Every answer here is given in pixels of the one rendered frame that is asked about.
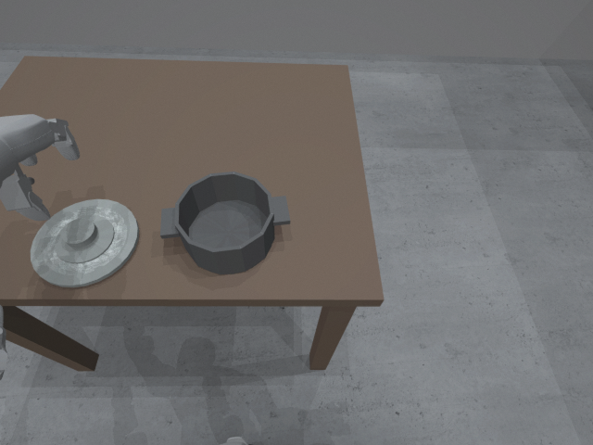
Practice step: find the knob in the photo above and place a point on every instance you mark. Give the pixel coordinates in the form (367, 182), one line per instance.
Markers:
(79, 233)

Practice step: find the table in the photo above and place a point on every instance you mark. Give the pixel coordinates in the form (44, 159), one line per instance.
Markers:
(146, 129)

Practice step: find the pot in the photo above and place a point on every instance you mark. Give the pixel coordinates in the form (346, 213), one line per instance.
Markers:
(226, 221)

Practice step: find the robot left hand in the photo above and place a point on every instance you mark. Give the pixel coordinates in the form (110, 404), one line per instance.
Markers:
(26, 135)

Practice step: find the lid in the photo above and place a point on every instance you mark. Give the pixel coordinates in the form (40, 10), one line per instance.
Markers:
(61, 265)

